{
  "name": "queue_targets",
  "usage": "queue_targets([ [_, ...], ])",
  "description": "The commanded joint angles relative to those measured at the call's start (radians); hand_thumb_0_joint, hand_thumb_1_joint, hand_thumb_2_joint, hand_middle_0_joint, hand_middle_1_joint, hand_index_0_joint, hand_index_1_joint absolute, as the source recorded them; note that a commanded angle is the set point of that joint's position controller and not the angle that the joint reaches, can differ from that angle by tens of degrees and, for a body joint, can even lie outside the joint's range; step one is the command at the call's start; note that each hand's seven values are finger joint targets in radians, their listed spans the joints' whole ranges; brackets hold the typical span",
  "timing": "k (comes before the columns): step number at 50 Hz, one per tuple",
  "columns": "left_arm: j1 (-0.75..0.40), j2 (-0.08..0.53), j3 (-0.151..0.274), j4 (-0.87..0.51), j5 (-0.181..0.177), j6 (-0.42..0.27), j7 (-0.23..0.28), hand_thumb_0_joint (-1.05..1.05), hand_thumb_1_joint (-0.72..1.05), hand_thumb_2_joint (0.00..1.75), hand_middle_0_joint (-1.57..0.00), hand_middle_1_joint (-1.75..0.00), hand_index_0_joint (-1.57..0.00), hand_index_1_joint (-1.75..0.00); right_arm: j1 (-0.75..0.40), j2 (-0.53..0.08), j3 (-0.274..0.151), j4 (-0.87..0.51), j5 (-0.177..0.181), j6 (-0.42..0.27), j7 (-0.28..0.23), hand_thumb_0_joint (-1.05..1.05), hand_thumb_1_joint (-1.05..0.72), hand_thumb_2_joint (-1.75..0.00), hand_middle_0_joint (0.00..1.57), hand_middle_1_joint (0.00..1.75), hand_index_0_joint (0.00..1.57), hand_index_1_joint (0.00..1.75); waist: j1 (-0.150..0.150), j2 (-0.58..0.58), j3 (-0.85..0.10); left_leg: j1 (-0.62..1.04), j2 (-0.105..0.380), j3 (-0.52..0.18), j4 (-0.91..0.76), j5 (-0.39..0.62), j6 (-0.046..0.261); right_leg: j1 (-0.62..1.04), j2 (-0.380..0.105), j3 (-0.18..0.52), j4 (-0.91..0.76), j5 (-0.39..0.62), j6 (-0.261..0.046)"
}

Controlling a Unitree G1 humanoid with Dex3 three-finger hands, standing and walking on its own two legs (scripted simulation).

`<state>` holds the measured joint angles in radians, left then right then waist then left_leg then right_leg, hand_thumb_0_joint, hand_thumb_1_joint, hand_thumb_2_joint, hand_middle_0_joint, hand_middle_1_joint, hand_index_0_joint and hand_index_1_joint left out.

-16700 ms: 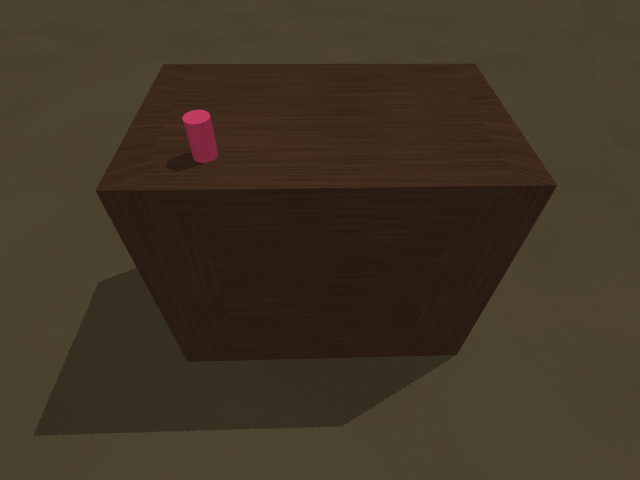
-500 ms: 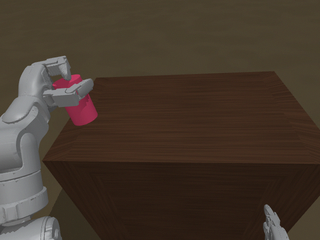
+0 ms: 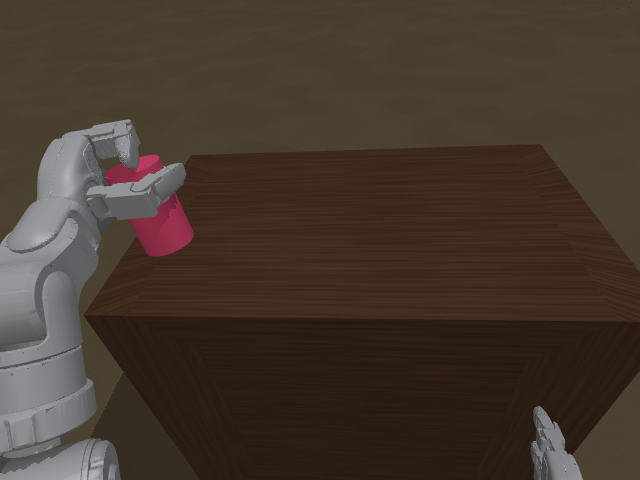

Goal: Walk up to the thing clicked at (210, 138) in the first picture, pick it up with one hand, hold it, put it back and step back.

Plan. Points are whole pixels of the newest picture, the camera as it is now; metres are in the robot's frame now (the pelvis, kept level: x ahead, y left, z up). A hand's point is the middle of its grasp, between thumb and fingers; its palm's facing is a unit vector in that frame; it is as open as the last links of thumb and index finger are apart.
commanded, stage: hold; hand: left
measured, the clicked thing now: (152, 206) +0.32 +0.18 +0.25
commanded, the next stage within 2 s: crouch in 1.44 s
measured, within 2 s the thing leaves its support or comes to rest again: neither
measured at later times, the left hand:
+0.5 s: hand (156, 170) +0.34 +0.17 +0.29, palm faces +0.14 -0.99 +0.00, open 4.7 cm
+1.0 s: hand (156, 169) +0.34 +0.17 +0.29, palm faces +0.13 -0.99 +0.00, open 4.7 cm
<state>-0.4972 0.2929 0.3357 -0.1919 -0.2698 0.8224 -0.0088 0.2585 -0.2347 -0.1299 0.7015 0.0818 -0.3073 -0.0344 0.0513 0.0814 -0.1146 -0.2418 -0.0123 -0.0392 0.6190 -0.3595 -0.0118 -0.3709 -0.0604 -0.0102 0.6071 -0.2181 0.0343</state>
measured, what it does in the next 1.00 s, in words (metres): stands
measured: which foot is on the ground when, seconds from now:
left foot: down 0.00-1.00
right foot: down 0.00-1.00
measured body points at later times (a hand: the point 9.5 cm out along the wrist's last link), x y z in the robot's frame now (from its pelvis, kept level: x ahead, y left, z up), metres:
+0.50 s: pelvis +0.00 +0.00 +0.00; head -0.04 -0.04 +0.45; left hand +0.32 +0.22 +0.29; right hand +0.17 -0.25 -0.08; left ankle -0.02 +0.13 -0.73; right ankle +0.06 -0.14 -0.73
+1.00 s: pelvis +0.00 +0.00 +0.00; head -0.04 -0.04 +0.45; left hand +0.33 +0.22 +0.29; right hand +0.18 -0.25 -0.07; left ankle -0.02 +0.13 -0.73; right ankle +0.06 -0.14 -0.73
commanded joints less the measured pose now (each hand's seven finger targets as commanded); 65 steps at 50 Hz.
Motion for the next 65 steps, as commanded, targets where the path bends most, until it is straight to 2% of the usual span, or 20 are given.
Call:
queue_targets([
  [1,-0.497,0.220,0.061,-0.219,-0.004,-0.101,0.008,0.00,0.54,1.31,-1.41,-1.47,-1.44,-1.46,-0.166,-0.126,-0.037,-0.186,-0.001,-0.073,-0.018,0.00,0.56,-0.05,0.05,0.05,0.05,0.05,-0.011,-0.080,-0.173,-0.056,-0.028,0.035,-0.118,0.099,0.024,0.141,0.031,-0.058,-0.107,0.014,-0.012],
  [6,-0.486,0.249,0.087,-0.157,0.002,-0.085,0.013,0.00,0.54,1.34,-1.44,-1.50,-1.47,-1.49,-0.127,-0.125,-0.046,-0.140,-0.002,-0.069,-0.018,0.00,0.56,-0.05,0.05,0.05,0.05,0.05,-0.004,-0.091,-0.149,-0.068,-0.021,0.026,-0.125,0.099,0.017,0.142,0.035,-0.060,-0.102,0.007,-0.016],
  [10,-0.508,0.202,0.043,-0.149,0.000,-0.075,0.003,0.00,0.57,1.33,-1.42,-1.49,-1.46,-1.48,-0.174,-0.103,-0.018,-0.179,0.001,-0.085,-0.011,0.00,0.57,-0.05,0.05,0.05,0.05,0.05,0.000,-0.072,-0.142,-0.069,-0.012,0.010,-0.134,0.103,0.011,0.132,0.040,-0.065,-0.094,0.025,-0.016],
  [11,-0.484,0.253,0.084,-0.116,-0.001,-0.072,0.002,0.00,0.57,1.34,-1.44,-1.50,-1.47,-1.48,-0.128,-0.114,-0.030,-0.140,0.002,-0.077,-0.012,0.00,0.56,-0.05,0.05,0.05,0.05,0.05,-0.002,-0.088,-0.136,-0.074,-0.014,0.010,-0.136,0.090,0.014,0.131,0.038,-0.061,-0.099,0.011,-0.014],
  [13,-0.471,0.173,0.027,-0.125,-0.006,-0.069,-0.006,0.00,0.56,1.34,-1.42,-1.49,-1.46,-1.48,-0.178,-0.111,-0.021,-0.219,0.003,-0.089,-0.008,0.00,0.56,-0.05,0.05,0.05,0.05,0.05,0.001,-0.085,-0.142,-0.071,-0.010,0.009,-0.134,0.119,0.011,0.139,0.041,-0.063,-0.092,0.040,-0.016],
  [21,-0.507,0.233,0.078,-0.202,-0.001,-0.083,0.017,0.00,0.57,1.35,-1.42,-1.50,-1.46,-1.49,-0.144,-0.123,-0.040,-0.201,-0.001,-0.080,-0.010,0.00,0.56,-0.05,0.05,0.05,0.05,0.05,-0.003,-0.109,-0.174,-0.046,-0.018,0.027,-0.111,0.165,0.015,0.154,0.038,-0.055,-0.091,0.062,-0.018],
  [23,-0.537,0.212,0.054,-0.202,0.004,-0.086,0.028,0.00,0.56,1.35,-1.42,-1.50,-1.45,-1.49,-0.170,-0.102,-0.018,-0.215,-0.001,-0.081,-0.010,0.00,0.56,-0.05,0.05,0.05,0.05,0.05,-0.007,-0.101,-0.180,-0.047,-0.025,0.035,-0.108,0.152,0.019,0.149,0.037,-0.057,-0.093,0.057,-0.013],
  [25,-0.512,0.240,0.092,-0.168,0.001,-0.097,0.031,0.00,0.55,1.36,-1.42,-1.52,-1.46,-1.50,-0.143,-0.107,-0.033,-0.170,-0.003,-0.077,-0.018,0.00,0.56,-0.05,0.05,0.05,0.05,0.05,-0.005,-0.114,-0.185,-0.053,-0.028,0.038,-0.103,0.162,0.020,0.160,0.034,-0.055,-0.093,0.063,-0.012],
  [26,-0.494,0.210,0.058,-0.173,0.006,-0.099,0.027,0.00,0.54,1.36,-1.42,-1.51,-1.46,-1.50,-0.161,-0.103,-0.028,-0.202,0.001,-0.080,-0.018,0.00,0.56,-0.05,0.05,0.05,0.05,0.05,-0.008,-0.097,-0.189,-0.047,-0.032,0.046,-0.101,0.169,0.021,0.156,0.034,-0.055,-0.091,0.069,-0.015],
  [31,-0.492,0.248,0.082,-0.182,0.013,-0.096,0.017,0.00,0.58,1.36,-1.43,-1.51,-1.46,-1.50,-0.102,-0.100,-0.029,-0.174,0.000,-0.066,-0.012,0.00,0.56,-0.05,0.05,0.05,0.05,0.05,-0.009,-0.088,-0.184,-0.034,-0.025,0.040,-0.100,0.196,0.016,0.150,0.036,-0.056,-0.085,0.090,-0.020],
  [33,-0.504,0.199,0.042,-0.166,0.012,-0.090,0.011,0.00,0.57,1.36,-1.43,-1.52,-1.46,-1.50,-0.144,-0.097,-0.020,-0.205,-0.004,-0.071,-0.009,0.00,0.56,-0.05,0.05,0.05,0.05,0.05,-0.009,-0.083,-0.172,-0.044,-0.022,0.034,-0.106,0.193,0.011,0.147,0.037,-0.056,-0.085,0.089,-0.021],
  [36,-0.493,0.227,0.062,-0.139,0.006,-0.082,0.006,0.00,0.54,1.37,-1.44,-1.52,-1.47,-1.51,-0.119,-0.092,-0.018,-0.170,-0.001,-0.067,-0.007,0.00,0.56,-0.05,0.05,0.05,0.05,0.05,-0.003,-0.085,-0.151,-0.060,-0.024,0.037,-0.111,0.160,0.015,0.134,0.038,-0.057,-0.094,0.056,-0.019],
  [39,-0.488,0.183,0.031,-0.139,0.004,-0.079,0.002,0.00,0.55,1.35,-1.42,-1.50,-1.45,-1.49,-0.144,-0.095,-0.014,-0.198,-0.001,-0.071,-0.005,0.00,0.56,-0.05,0.05,0.05,0.05,0.05,-0.009,-0.077,-0.158,-0.056,-0.020,0.033,-0.112,0.183,0.012,0.138,0.040,-0.058,-0.086,0.081,-0.022],
  [42,-0.467,0.242,0.081,-0.158,0.005,-0.081,0.005,0.00,0.58,1.35,-1.42,-1.50,-1.45,-1.48,-0.098,-0.103,-0.027,-0.163,0.001,-0.059,-0.003,0.00,0.56,-0.05,0.05,0.05,0.05,0.05,0.000,-0.089,-0.158,-0.058,-0.022,0.033,-0.114,0.152,0.017,0.145,0.038,-0.059,-0.094,0.051,-0.019],
  [44,-0.504,0.174,0.023,-0.199,0.004,-0.085,0.006,0.00,0.59,1.34,-1.41,-1.49,-1.44,-1.47,-0.154,-0.099,-0.023,-0.229,0.000,-0.072,0.002,0.00,0.57,-0.05,0.05,0.05,0.05,0.05,-0.004,-0.079,-0.176,-0.051,-0.021,0.032,-0.120,0.156,0.015,0.151,0.041,-0.060,-0.091,0.060,-0.019],
  [45,-0.490,0.198,0.055,-0.169,0.003,-0.083,0.012,0.00,0.58,1.34,-1.42,-1.49,-1.45,-1.48,-0.117,-0.105,-0.034,-0.170,-0.002,-0.064,-0.002,0.00,0.56,-0.05,0.05,0.05,0.05,0.05,-0.010,-0.085,-0.146,-0.052,-0.016,0.025,-0.122,0.143,0.014,0.127,0.043,-0.059,-0.093,0.050,-0.018],
  [54,-0.473,0.183,0.044,-0.190,0.010,-0.093,0.022,0.00,0.56,1.35,-1.40,-1.49,-1.43,-1.47,-0.147,-0.094,-0.024,-0.210,-0.001,-0.067,0.000,0.00,0.56,-0.05,0.05,0.05,0.05,0.05,-0.002,-0.073,-0.179,-0.040,-0.015,0.023,-0.106,0.210,0.005,0.147,0.041,-0.059,-0.078,0.106,-0.022],
  [56,-0.486,0.229,0.072,-0.191,0.013,-0.093,0.022,0.00,0.57,1.34,-1.41,-1.49,-1.44,-1.48,-0.116,-0.095,-0.025,-0.184,-0.003,-0.060,0.001,0.00,0.56,-0.05,0.05,0.05,0.05,0.05,-0.003,-0.065,-0.182,-0.043,-0.015,0.023,-0.108,0.211,0.005,0.153,0.041,-0.060,-0.078,0.105,-0.023],
  [58,-0.477,0.179,0.038,-0.190,0.008,-0.089,0.016,0.00,0.55,1.34,-1.40,-1.49,-1.43,-1.48,-0.144,-0.093,-0.024,-0.218,-0.002,-0.067,0.004,0.00,0.56,-0.05,0.05,0.05,0.05,0.05,-0.002,-0.078,-0.171,-0.042,-0.015,0.028,-0.110,0.197,0.009,0.146,0.044,-0.062,-0.084,0.093,-0.020],
  [65,-0.449,0.176,0.038,-0.233,0.001,-0.088,0.007,0.00,0.56,1.31,-1.38,-1.46,-1.41,-1.44,-0.138,-0.094,-0.023,-0.221,0.003,-0.065,0.010,0.00,0.56,-0.05,0.05,0.05,0.05,0.05,0.001,-0.069,-0.162,-0.048,-0.012,0.021,-0.117,0.176,0.011,0.147,0.044,-0.063,-0.086,0.078,-0.020],
])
